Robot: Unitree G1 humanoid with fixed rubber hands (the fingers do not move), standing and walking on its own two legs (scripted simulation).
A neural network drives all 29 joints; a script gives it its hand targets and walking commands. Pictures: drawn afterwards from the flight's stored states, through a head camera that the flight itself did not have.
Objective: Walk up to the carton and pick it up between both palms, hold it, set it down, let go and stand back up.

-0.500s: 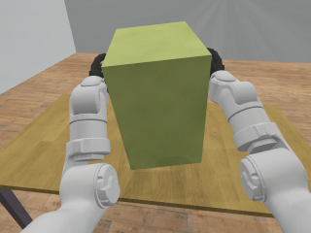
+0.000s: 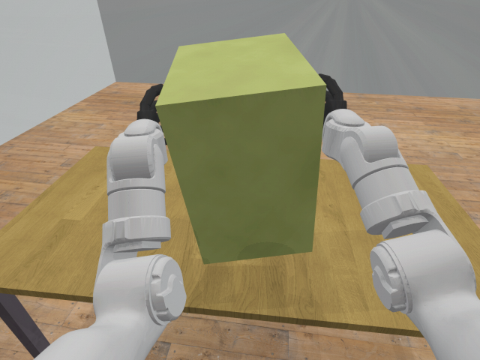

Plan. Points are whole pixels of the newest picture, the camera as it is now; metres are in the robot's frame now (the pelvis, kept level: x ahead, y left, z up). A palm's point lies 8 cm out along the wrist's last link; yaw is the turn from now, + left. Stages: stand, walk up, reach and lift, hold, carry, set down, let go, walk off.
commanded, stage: hold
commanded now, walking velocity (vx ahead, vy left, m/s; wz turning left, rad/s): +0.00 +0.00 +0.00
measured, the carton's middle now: (244, 147) +0.41 +0.00 +0.24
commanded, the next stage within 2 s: none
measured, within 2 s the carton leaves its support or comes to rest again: neither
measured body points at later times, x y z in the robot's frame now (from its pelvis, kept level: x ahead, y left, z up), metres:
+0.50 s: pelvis +0.00 +0.00 +0.00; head -0.09 +0.02 +0.44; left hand +0.39 +0.14 +0.29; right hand +0.38 -0.14 +0.30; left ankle +0.01 +0.11 -0.75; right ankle +0.03 -0.11 -0.75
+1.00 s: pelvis +0.00 +0.00 +0.00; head -0.09 +0.02 +0.44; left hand +0.39 +0.14 +0.29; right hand +0.38 -0.14 +0.30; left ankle +0.01 +0.11 -0.75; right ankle +0.03 -0.11 -0.75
